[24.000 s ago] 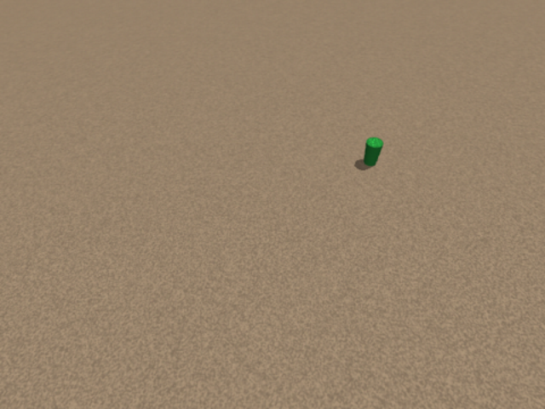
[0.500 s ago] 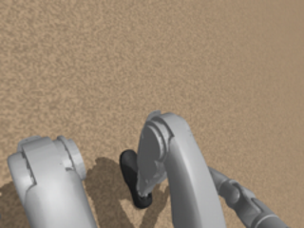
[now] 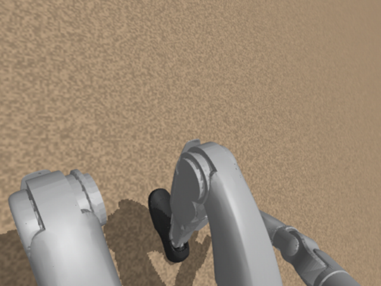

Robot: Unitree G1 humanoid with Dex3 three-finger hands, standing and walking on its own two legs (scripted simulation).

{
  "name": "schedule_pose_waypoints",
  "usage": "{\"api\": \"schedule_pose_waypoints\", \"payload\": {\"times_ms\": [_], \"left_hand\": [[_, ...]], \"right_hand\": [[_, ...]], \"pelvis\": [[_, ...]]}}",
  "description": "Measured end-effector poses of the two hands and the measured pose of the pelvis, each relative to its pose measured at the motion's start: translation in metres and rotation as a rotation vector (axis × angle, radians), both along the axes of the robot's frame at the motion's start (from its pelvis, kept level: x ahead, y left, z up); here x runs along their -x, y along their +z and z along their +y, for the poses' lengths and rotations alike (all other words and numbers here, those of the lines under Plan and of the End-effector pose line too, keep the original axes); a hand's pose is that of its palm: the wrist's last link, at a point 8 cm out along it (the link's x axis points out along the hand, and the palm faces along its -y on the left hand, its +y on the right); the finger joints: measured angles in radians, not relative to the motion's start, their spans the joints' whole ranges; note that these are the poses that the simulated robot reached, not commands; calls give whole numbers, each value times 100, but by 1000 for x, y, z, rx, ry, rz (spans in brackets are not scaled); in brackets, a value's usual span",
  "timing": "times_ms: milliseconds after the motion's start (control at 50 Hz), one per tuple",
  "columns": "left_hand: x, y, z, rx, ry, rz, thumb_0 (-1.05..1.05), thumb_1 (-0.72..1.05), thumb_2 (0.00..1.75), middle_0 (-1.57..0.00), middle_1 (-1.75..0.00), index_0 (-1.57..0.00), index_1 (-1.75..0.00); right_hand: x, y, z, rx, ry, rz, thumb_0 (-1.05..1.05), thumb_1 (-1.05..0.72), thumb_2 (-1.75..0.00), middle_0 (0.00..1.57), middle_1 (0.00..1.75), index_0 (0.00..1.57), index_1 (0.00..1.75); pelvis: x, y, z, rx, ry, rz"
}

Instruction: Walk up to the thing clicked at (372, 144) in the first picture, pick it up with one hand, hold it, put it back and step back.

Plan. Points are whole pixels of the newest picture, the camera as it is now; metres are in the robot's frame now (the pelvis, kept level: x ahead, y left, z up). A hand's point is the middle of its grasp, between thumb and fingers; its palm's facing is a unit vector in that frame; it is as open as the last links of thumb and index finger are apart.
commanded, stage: withdraw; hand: left
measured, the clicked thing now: out of the picture +0.42 +0.32 -0.21
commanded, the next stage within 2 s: rise in 0.38 s
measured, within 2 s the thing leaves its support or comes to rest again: neither
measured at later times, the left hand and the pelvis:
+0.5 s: hand out of the picture +0.39 +0.38 -0.09, palm faces +0.51 -0.86 -0.03, open 17.6 cm; pelvis +0.00 +0.00 +0.02, yaw +2 degrees
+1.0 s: hand out of the picture +0.29 +0.39 +0.03, palm faces +0.35 -0.79 -0.50, open 17.4 cm; pelvis +0.02 -0.01 +0.12, yaw +10 degrees
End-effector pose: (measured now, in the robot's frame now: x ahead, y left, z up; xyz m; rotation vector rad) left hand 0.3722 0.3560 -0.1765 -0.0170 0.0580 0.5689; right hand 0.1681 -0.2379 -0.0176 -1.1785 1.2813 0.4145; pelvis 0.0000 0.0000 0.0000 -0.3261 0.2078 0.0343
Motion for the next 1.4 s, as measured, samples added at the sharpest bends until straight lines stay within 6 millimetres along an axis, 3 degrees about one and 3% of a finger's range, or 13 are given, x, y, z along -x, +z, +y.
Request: {"api": "schedule_pose_waypoints", "payload": {"times_ms": [240, 460, 520, 640, 700, 820, 920, 1060, 1260, 1400], "left_hand": [[-1, 8, 10, -25, -20, -48, -1, -60, 6, -13, -8, -13, -8], [23, 77, 57, -86, -27, -72, -2, -60, 4, -8, -5, -8, -5], [31, 88, 62, -70, -37, -48, -1, -60, 3, -7, -5, -8, -4], [42, 99, 73, -105, -76, 172, -1, -55, 3, -7, -6, -8, -4], [51, 119, 85, -144, -55, 252, -1, -52, 3, -7, -7, -8, -5], [75, 176, 107, -243, 8, 388, -1, -50, 6, -7, -7, -7, -5], [100, 216, 93, -275, -4, 516, -1, -52, 6, -6, -6, -6, -5], [130, 269, 42, -231, -51, 637, -1, -54, 5, -6, -6, -6, -5], [152, 364, -3, -126, -9, 708, -1, -56, 4, -6, -5, -6, -5], [161, 420, -31, -47, -9, 759, -1, -57, 3, -6, -5, -6, -4]], "right_hand": [[-2, 0, 0, 3, -11, -10, 0, -91, -90, 21, 30, 21, 30], [-18, 1, 0, -89, -108, -96, 0, -91, -90, 21, 30, 21, 30], [-24, -1, 2, -126, -130, -128, 0, -91, -90, 21, 30, 21, 30], [-29, -3, 4, -200, -264, -188, 0, -90, -90, 21, 30, 20, 30], [-28, -3, 4, -231, -326, -188, 0, -91, -90, 21, 30, 20, 30], [-23, -5, -1, -288, -467, -171, 0, -91, -90, 21, 30, 20, 30], [-26, 2, -2, -340, -559, -163, 1, -90, -90, 20, 30, 20, 30], [-56, 50, 8, -418, -587, -231, 1, -90, -90, 20, 30, 20, 30], [-116, 162, 19, -513, -542, -435, 1, -90, -90, 20, 30, 20, 30], [-135, 238, 23, -551, -525, -537, 1, -90, -90, 20, 30, 20, 30]], "pelvis": [[-1, 0, 0, -1, 0, 3], [-5, 14, -4, -26, 28, 88], [-4, 17, -4, -35, 34, 109], [-5, 29, -6, -65, 47, 161], [-7, 38, -8, -79, 58, 202], [-12, 60, -10, -107, 79, 290], [-16, 88, -11, -136, 92, 349], [-23, 149, -18, -174, 106, 382], [-45, 245, -25, -210, 142, 334], [-63, 306, -22, -230, 167, 265]]}}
